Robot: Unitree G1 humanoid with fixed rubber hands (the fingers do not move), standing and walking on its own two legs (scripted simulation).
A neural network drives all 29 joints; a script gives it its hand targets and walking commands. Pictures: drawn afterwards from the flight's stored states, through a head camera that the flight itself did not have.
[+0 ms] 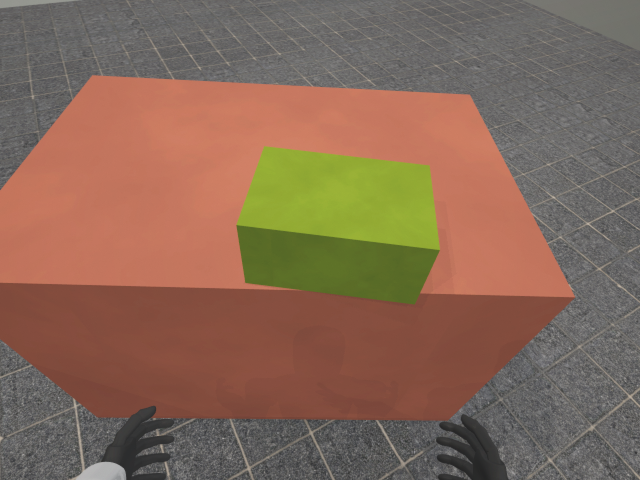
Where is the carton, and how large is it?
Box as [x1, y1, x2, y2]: [236, 146, 439, 304]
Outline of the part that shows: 264,146 236,225 245,282 414,304 439,250 429,165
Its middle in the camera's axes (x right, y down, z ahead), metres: +0.03 -0.03 +0.65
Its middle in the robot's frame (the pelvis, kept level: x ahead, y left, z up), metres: +0.51 -0.01 +0.00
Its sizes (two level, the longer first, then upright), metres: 0.285 0.189 0.142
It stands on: a pedestal, 0.71 m high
